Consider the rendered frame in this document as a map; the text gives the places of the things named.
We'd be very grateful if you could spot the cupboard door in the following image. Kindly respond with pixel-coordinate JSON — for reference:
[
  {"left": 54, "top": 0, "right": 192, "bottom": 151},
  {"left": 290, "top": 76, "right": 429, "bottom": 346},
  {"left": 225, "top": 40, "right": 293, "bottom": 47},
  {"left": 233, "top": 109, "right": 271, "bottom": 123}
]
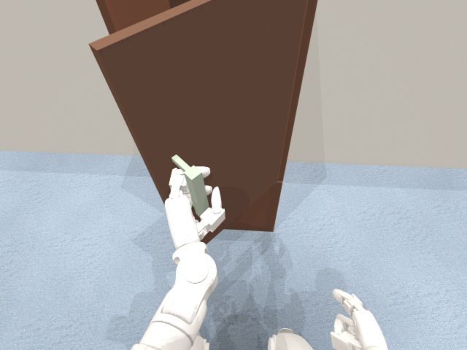
[{"left": 89, "top": 0, "right": 307, "bottom": 244}]

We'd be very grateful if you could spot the left robot forearm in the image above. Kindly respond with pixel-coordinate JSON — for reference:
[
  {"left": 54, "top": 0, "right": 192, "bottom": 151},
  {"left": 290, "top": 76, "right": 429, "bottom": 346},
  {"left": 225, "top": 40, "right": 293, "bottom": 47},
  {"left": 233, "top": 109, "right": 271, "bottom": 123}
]
[{"left": 131, "top": 241, "right": 217, "bottom": 350}]

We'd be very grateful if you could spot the handle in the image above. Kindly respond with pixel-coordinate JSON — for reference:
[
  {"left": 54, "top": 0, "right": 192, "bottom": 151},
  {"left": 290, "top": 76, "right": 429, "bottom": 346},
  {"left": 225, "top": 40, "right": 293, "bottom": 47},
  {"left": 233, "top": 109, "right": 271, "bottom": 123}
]
[{"left": 171, "top": 155, "right": 209, "bottom": 217}]

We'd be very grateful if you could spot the right robot thigh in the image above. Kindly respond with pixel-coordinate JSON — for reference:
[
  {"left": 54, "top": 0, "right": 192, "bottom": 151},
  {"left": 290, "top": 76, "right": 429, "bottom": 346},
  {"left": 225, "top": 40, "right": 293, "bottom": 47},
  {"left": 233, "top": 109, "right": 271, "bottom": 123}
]
[{"left": 268, "top": 332, "right": 313, "bottom": 350}]

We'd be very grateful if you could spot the right robot hand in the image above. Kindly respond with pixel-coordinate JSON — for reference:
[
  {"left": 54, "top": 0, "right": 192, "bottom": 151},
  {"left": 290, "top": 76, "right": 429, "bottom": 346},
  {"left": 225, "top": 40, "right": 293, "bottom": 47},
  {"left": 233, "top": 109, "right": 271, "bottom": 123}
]
[{"left": 331, "top": 289, "right": 387, "bottom": 350}]

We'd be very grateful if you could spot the left robot hand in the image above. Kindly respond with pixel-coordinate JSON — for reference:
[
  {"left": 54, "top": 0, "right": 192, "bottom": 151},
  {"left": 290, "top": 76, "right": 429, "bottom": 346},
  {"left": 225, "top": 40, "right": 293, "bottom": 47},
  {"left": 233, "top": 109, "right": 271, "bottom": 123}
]
[{"left": 165, "top": 166, "right": 225, "bottom": 250}]

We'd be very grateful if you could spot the robot right shin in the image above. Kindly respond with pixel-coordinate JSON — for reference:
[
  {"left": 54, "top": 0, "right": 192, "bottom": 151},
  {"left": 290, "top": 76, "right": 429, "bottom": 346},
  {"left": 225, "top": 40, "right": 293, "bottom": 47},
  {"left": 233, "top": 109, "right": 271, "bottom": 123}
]
[{"left": 278, "top": 328, "right": 293, "bottom": 334}]

